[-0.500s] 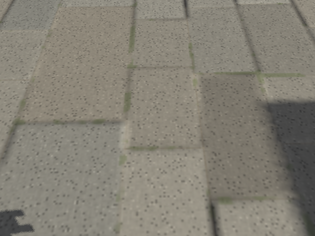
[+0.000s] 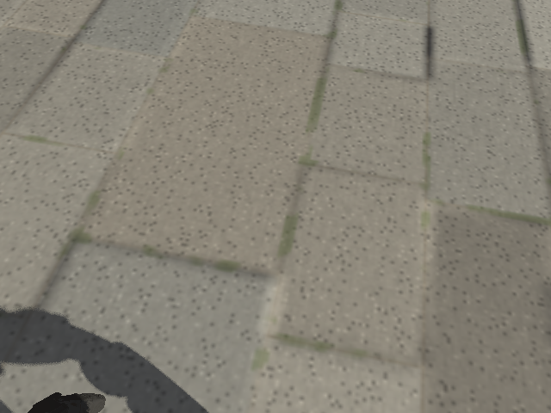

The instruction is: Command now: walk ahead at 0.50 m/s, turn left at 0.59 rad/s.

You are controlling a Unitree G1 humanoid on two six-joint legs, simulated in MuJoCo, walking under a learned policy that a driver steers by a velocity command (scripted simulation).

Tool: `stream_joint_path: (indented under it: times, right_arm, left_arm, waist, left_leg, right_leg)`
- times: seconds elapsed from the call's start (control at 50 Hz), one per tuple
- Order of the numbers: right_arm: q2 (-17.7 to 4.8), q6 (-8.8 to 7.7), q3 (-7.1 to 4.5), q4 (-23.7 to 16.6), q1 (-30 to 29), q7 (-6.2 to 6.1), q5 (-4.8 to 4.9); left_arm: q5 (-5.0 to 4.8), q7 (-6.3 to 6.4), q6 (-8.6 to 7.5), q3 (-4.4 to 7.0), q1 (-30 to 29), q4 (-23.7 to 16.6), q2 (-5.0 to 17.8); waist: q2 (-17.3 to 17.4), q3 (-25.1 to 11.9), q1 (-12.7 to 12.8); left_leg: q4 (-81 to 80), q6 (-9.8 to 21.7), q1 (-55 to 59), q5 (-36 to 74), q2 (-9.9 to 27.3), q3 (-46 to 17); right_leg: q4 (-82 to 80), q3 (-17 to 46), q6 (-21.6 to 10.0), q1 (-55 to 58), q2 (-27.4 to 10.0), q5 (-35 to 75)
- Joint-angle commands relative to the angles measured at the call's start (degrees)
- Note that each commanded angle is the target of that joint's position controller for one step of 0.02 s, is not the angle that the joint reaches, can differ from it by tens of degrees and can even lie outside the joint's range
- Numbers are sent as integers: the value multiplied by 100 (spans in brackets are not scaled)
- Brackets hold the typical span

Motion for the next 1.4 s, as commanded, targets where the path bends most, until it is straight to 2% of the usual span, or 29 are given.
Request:
stream_joint_path:
  times: [0.02, 0.14, 0.18, 0.2, 0.22, 0.24, 0.26, 0.3, 0.38, 0.46, 0.62, 0.66, 0.68, 0.7, 0.72, 0.74, 0.76, 0.8, 0.84, 0.94, 1.12, 1.18, 1.22, 1.24, 1.26, 1.28, 1.3, 1.34, 1.4]
  right_arm:
    - [-1051, -61, -297, -325, -56, -102, 38]
    - [-1007, 41, -311, -128, 233, -147, 76]
    - [-895, 71, -280, -119, 127, -143, 45]
    - [-653, 59, -188, -139, 142, -115, 9]
    - [-344, 44, -61, -211, 406, -106, -110]
    - [-152, -8, 4, -233, 1210, -103, 126]
    - [-754, -26, -86, -100, 938, -121, 173]
    - [-934, -30, -140, -291, -196, -118, 58]
    - [-514, -76, -80, -339, -296, -20, 8]
    - [-281, -119, 55, -527, -922, 22, -63]
    - [-400, -228, 56, -819, -2036, 184, 33]
    - [-574, -267, -34, -751, -1669, 190, 18]
    - [-776, -272, -153, -553, -1029, 154, -13]
    - [-1090, -265, -287, -357, -108, 90, -78]
    - [-1640, -203, -412, -292, 561, 25, -208]
    - [-1367, -174, -335, -239, 705, 42, -161]
    - [-1027, -180, -217, -213, 377, 55, -97]
    - [-654, -222, -97, -207, -347, 85, -88]
    - [-466, -331, -66, -156, -743, 110, -145]
    - [-603, -460, -159, 149, -711, 36, -201]
    - [-1011, -198, -284, 588, -69, -70, -27]
    - [-1220, -58, -339, 592, -139, -120, 26]
    - [-1312, 29, -351, 546, -273, -170, 61]
    - [-1202, -5, -292, 477, -277, -195, 15]
    - [-285, -157, -7, 167, 304, -88, -240]
    - [-584, -410, -4, 92, -143, -1, -64]
    - [-915, -543, -98, -106, -825, 54, 173]
    - [-845, -613, -82, -85, -925, -3, -4]
    - [-812, -418, -131, -40, -655, -1, -143]
  left_arm:
    - [-42, -54, -83, 26, -554, -439, 249]
    - [-126, -193, -219, 126, -777, -570, 531]
    - [-109, -175, -269, 211, -99, -383, 640]
    - [-31, -147, -303, 292, 502, -267, 814]
    - [50, -116, -298, 354, 1320, -200, 1123]
    - [26, -184, -216, 461, 1810, 129, 1415]
    - [-153, -215, -203, 326, 1674, 46, 841]
    - [-79, -175, -127, 192, 1113, -32, 498]
    - [-57, -130, -144, 106, 955, 116, 323]
    - [-141, -90, -119, 188, 1120, 279, 685]
    - [-265, -67, 79, 210, 1749, 667, 904]
    - [-277, -38, 152, 228, 1679, 705, 1001]
    - [-272, -26, 168, 198, 1641, 696, 944]
    - [-190, -25, 150, 95, 1588, 609, 702]
    - [-103, -27, 74, -90, 1981, 413, 98]
    - [-209, -18, 1, -75, 2081, 454, 249]
    - [-344, -34, -11, 77, 1762, 398, 721]
    - [-286, -24, 38, 104, 1315, 308, 661]
    - [-254, -13, 196, 125, 1493, 391, 475]
    - [-224, -18, 337, 117, 1142, 228, 234]
    - [-201, -341, 281, -16, -373, -471, 55]
    - [-205, -404, 310, 86, -204, -621, 255]
    - [-228, -347, 341, 333, 989, -395, 671]
    - [-227, -236, 396, 536, 1954, -160, 1073]
    - [-280, -155, 390, 644, 1921, -148, 1750]
    - [-227, -171, 299, 517, 2095, -344, 1389]
    - [-169, -187, 225, 416, 1924, -289, 1046]
    - [-196, -172, 175, 311, 1184, -369, 698]
    - [-115, -100, 154, 259, 814, -539, 580]
  waist:
    - [593, -188, -25]
    - [820, -170, -25]
    - [974, -384, 313]
    - [851, -888, 591]
    - [73, -1771, 776]
    - [-1927, -2203, 471]
    - [-1056, -1624, 650]
    - [-114, -529, 699]
    - [-378, -308, 361]
    - [-232, -172, 507]
    - [-274, 46, 779]
    - [-293, -106, 436]
    - [-204, -485, 89]
    - [-18, -1165, -343]
    - [1234, -2060, -363]
    - [1716, -2408, -385]
    - [1235, -1527, -340]
    - [879, -616, -16]
    - [980, -344, 294]
    - [547, -84, 369]
    - [326, 364, -147]
    - [607, -4, 130]
    - [669, -713, 853]
    - [338, -1215, 1323]
    - [-1275, -1624, 647]
    - [-673, -2544, 980]
    - [-335, -1743, 1129]
    - [209, -779, 601]
    - [54, -548, 210]
  left_leg:
    - [-637, 731, -368, 821, 1124, -956]
    - [120, 569, 324, 637, 1439, -1787]
    - [614, 424, 418, 1276, 1372, -1762]
    - [1478, 246, 229, 1565, 1066, -1489]
    - [3114, 10, -657, 325, 648, -1052]
    - [4809, -377, -2646, -2253, -65, -501]
    - [5411, -419, -3297, -2108, 328, -735]
    - [5343, -433, -3306, -1224, 686, -395]
    - [4281, -469, -2732, -759, 1106, -77]
    - [2910, -600, -2771, 37, 1227, 182]
    - [1128, -458, -2064, 881, 917, 403]
    - [796, -309, -1357, 661, 769, 487]
    - [618, -180, -371, 657, 656, 583]
    - [791, 53, 1103, 711, 1129, 180]
    - [670, 693, 3176, 78, 2645, -1930]
    - [-46, 1019, 3115, -786, 3053, -3406]
    - [-204, 811, 2435, -1202, 2865, -2744]
    - [-591, 558, 1107, -767, 2391, -1480]
    - [-981, 459, 304, -24, 2116, -687]
    - [-1280, 520, 224, 1241, 2058, 430]
    - [-1026, 298, 1406, 2027, 2260, 1452]
    - [-95, 119, 1757, 4487, 2280, 1700]
    - [1660, -87, 1381, 5460, 2088, 1884]
    - [3219, -334, 177, 4194, 1863, 1893]
    - [5363, -745, -2632, -1535, 746, 1611]
    - [6176, -717, -3379, -2395, 380, 152]
    - [6076, -574, -3854, -1847, 710, -39]
    - [5018, -534, -3373, -1082, 1141, 27]
    - [4285, -758, -2559, -725, 1270, 78]
  right_leg:
    - [-1100, -206, 72, 594, 351, 971]
    - [-1923, 6, -209, 1009, 537, 465]
    - [-2164, -222, -454, 1811, 580, 281]
    - [-2158, -76, -706, 2875, 312, 322]
    - [-1927, 1036, -1128, 4498, -690, 201]
    - [-2733, 3792, -2031, 5882, -1688, -1425]
    - [-3061, 4040, -1886, 5573, -1645, -2718]
    - [-3197, 2470, -1569, 4202, -1175, -1821]
    - [-3592, 1270, -1610, 3239, -686, -244]
    - [-3891, 668, -1708, 3119, -674, 350]
    - [-3610, 266, -1385, 3514, -820, 705]
    - [-3123, 305, -1248, 3567, -827, 1356]
    - [-2394, 128, -1113, 3387, -587, 1988]
    - [-1127, -89, -902, 2658, -281, 1546]
    - [1047, -582, -459, 605, 514, -731]
    - [2108, 44, -424, -139, 688, -2859]
    - [2519, 219, -461, -573, 382, -2543]
    - [2182, 15, -464, -436, -16, -1656]
    - [1913, 66, -398, 135, -213, -1112]
    - [1165, 208, -248, -176, -190, -4]
    - [-983, -596, -590, -328, 9, 494]
    - [-1075, -1063, -891, 380, 452, -338]
    - [-1346, -1236, -1223, 2082, 919, -459]
    - [-1619, -587, -1499, 3835, 707, -243]
    - [-1829, 2496, -2555, 5971, -881, -701]
    - [-2795, 4361, -2992, 6445, -1430, -1468]
    - [-3002, 3507, -2614, 5959, -1249, -1119]
    - [-3044, 2198, -2224, 4274, -750, -37]
    - [-3355, 1574, -2195, 3069, -448, 946]
Keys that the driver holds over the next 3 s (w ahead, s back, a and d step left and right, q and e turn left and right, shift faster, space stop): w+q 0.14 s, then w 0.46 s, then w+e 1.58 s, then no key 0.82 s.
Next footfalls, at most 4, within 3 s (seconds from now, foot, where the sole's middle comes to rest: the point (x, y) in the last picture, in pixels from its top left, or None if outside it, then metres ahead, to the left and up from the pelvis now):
0.20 right None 0.31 -0.14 -0.78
0.70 left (191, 389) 0.52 0.16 -0.78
1.24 right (279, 277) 0.82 -0.06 -0.78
1.70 left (229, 190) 1.14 0.07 -0.78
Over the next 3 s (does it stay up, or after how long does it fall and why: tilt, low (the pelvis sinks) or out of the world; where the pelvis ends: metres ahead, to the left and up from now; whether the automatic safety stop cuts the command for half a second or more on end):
stays up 1.33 -0.24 -0.01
